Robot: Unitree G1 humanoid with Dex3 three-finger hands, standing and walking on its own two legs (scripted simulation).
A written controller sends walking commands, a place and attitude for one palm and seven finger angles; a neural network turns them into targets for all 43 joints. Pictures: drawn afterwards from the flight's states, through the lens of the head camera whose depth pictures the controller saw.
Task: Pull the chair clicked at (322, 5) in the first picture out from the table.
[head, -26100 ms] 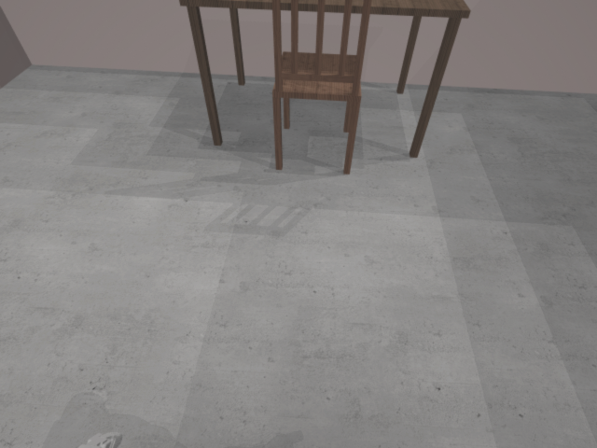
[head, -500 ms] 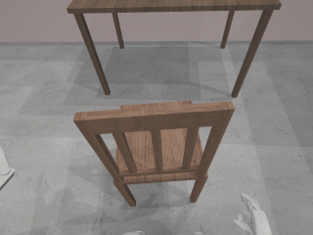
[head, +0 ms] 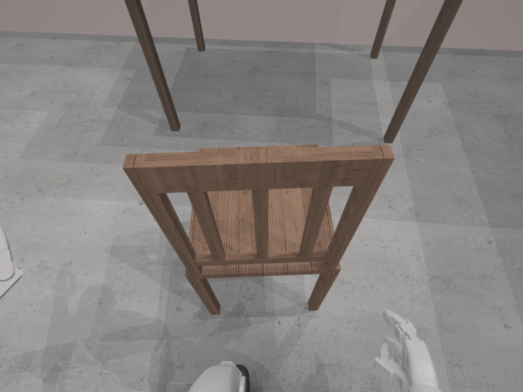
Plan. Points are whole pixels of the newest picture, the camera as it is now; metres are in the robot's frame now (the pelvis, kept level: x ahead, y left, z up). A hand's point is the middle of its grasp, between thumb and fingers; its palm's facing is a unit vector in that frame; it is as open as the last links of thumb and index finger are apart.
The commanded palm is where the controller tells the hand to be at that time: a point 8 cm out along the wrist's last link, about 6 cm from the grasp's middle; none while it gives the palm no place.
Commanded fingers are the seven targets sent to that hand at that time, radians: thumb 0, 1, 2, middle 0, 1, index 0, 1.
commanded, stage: step back with the hand held close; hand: left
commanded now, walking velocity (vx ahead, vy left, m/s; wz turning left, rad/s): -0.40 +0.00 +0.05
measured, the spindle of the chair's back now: (261, 226) +0.40 +0.05 -0.08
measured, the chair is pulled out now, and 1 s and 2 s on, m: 0.71 0.71 0.71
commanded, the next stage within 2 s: stop stepping back and stand still in 0.34 s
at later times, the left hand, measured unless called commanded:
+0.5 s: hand out of the picture +0.10 +0.24 +0.18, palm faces +0.36 -0.73 -0.59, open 7.4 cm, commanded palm +0.03 +0.29 +0.19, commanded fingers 0.00 0.90 0.90 -0.20 -0.30 -0.20 -0.30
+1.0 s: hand out of the picture +0.00 +0.28 +0.18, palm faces +0.41 -0.75 -0.52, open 7.4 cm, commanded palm -0.08 +0.33 +0.19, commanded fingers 0.00 0.90 0.90 -0.20 -0.30 -0.20 -0.30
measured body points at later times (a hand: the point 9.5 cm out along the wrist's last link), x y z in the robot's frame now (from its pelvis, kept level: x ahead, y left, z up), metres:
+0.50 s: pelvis -0.10 -0.01 -0.01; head -0.04 -0.01 +0.44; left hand +0.07 +0.28 +0.21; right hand +0.07 -0.23 -0.10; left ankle -0.06 +0.14 -0.73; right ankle -0.08 -0.13 -0.73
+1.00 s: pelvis -0.21 +0.02 -0.02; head -0.21 +0.02 +0.43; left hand -0.03 +0.31 +0.20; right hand -0.08 -0.24 -0.12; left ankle -0.23 +0.11 -0.72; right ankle -0.16 -0.09 -0.73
